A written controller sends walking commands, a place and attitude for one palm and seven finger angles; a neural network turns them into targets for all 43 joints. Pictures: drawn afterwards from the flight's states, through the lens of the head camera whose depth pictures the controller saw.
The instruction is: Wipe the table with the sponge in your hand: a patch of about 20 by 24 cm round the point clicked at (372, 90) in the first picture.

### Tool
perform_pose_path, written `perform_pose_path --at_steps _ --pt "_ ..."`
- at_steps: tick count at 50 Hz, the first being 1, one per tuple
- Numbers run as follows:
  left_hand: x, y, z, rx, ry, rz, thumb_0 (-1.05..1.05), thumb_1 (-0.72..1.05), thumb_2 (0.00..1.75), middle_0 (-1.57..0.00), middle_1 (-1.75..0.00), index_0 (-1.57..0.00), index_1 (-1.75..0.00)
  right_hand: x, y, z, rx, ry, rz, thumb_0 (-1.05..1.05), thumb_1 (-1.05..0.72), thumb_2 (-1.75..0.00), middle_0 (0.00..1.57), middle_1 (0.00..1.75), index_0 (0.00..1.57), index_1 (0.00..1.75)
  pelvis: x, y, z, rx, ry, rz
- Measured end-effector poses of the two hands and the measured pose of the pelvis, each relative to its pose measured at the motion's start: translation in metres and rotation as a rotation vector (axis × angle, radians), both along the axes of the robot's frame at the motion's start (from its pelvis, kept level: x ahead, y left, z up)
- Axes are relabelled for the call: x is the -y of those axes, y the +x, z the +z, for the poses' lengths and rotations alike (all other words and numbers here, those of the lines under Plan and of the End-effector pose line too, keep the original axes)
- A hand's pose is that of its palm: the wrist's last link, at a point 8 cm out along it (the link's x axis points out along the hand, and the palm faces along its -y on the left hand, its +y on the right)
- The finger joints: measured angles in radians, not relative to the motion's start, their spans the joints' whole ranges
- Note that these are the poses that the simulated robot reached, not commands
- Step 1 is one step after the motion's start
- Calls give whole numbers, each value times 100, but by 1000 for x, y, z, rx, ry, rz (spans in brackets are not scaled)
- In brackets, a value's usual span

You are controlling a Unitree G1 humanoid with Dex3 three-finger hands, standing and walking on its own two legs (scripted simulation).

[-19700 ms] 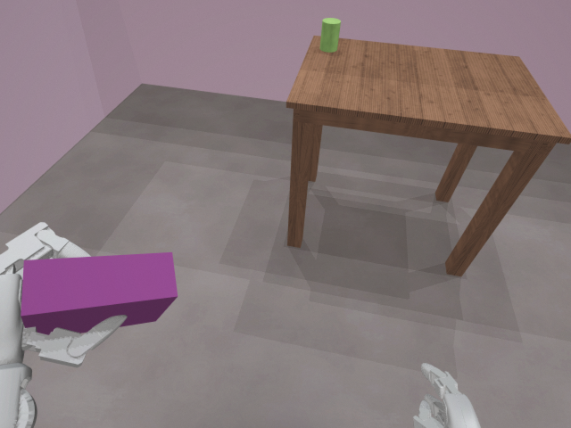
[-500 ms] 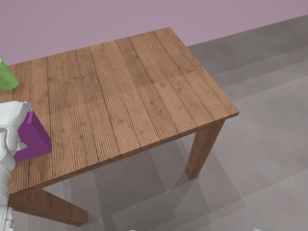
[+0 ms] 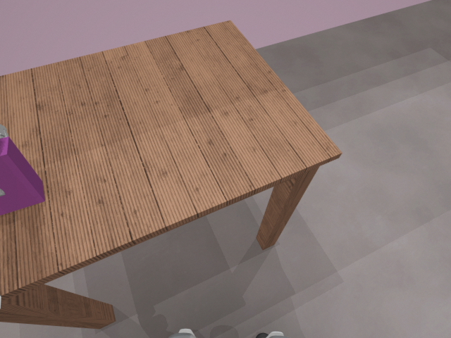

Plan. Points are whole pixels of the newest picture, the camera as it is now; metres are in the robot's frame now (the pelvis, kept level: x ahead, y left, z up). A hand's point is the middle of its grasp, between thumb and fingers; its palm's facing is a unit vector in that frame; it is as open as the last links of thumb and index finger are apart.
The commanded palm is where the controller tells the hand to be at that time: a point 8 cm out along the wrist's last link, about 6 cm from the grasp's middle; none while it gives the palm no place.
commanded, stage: wipe forward along the first lane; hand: left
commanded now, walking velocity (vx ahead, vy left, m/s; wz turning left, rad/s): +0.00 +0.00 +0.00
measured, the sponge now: (0, 188) +0.36 +0.43 +0.01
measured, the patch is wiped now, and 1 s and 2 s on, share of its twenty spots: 0.25 0.35 0.45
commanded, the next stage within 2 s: slide across to the middle lane in 0.32 s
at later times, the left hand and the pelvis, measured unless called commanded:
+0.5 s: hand out of the picture +0.42 +0.45 +0.06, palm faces -0.22 +0.04 -0.98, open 9.1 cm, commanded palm +0.42 +0.41 +0.10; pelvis +0.02 +0.01 +0.00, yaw +0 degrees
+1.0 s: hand (19, 135) +0.44 +0.40 +0.06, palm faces -0.15 +0.02 -0.99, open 9.1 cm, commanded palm +0.43 +0.37 +0.11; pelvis +0.04 +0.02 +0.01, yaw +1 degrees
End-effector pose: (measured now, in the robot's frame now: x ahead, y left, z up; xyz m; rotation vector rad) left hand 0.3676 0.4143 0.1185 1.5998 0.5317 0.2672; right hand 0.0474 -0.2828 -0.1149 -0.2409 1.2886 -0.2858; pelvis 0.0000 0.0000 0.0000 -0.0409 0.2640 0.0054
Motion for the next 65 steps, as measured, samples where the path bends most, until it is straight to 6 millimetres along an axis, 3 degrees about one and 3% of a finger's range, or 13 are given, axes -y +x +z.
perform_pose_path --at_steps 15,24,35,53,65 --pt "-14 23 0 -10 3 -2 1 -51 118 -86 -137 -86 -145 -18 19 -3 -20 11 20 0 -90 -90 20 30 21 30 -11 11 -2 -31 -10 6" --pt "-20 43 0 -38 11 2 2 -51 118 -86 -138 -86 -145 -17 15 0 -67 -11 12 0 -90 -90 20 30 21 30 -13 16 -3 -54 -17 9" --pt "-4 53 2 18 -1 -40 1 -49 117 -83 -141 -84 -148 -21 12 3 -120 -3 -19 0 -90 -90 20 30 21 30 -18 30 3 -28 -19 14" --pt "33 65 1 40 -23 -53 0 -47 116 -81 -142 -82 -149 -33 72 6 30 51 40 0 -90 -90 20 30 21 30 -18 42 11 13 -5 18" --pt "46 62 0 46 -11 -41 -1 -46 115 -81 -143 -81 -150 -21 68 8 21 43 38 0 -90 -90 20 30 21 30 -11 42 12 25 0 21"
